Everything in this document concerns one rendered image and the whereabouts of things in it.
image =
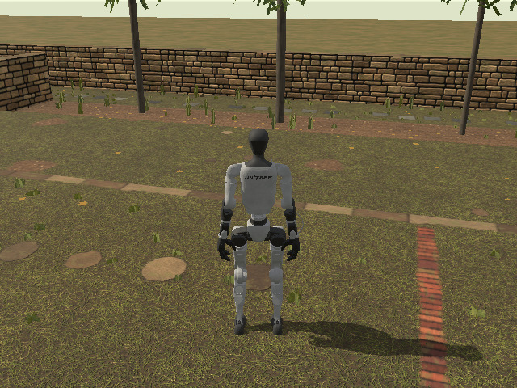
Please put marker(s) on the right robot forearm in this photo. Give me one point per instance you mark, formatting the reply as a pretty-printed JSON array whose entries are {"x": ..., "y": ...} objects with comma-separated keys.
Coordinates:
[{"x": 290, "y": 215}]

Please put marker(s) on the left robot hand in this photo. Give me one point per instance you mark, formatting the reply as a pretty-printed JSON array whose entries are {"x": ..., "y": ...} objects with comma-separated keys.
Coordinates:
[{"x": 221, "y": 248}]

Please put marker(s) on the robot head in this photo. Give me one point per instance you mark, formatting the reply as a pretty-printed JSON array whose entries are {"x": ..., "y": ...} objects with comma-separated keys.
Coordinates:
[{"x": 258, "y": 139}]

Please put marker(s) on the left robot upper arm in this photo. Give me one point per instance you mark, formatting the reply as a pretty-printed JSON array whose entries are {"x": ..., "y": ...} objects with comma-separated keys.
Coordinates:
[{"x": 230, "y": 185}]

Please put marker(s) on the robot left shin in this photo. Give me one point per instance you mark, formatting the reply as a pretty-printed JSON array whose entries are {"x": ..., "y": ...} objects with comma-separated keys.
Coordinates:
[{"x": 239, "y": 293}]

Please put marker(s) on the left robot forearm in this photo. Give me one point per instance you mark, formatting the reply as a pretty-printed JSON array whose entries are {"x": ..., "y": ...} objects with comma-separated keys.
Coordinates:
[{"x": 226, "y": 215}]

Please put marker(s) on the right robot upper arm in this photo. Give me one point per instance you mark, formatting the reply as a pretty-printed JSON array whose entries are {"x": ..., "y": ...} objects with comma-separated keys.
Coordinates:
[{"x": 286, "y": 185}]

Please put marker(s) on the right robot hand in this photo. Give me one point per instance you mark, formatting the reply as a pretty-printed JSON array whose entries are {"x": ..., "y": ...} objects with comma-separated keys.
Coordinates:
[{"x": 295, "y": 247}]

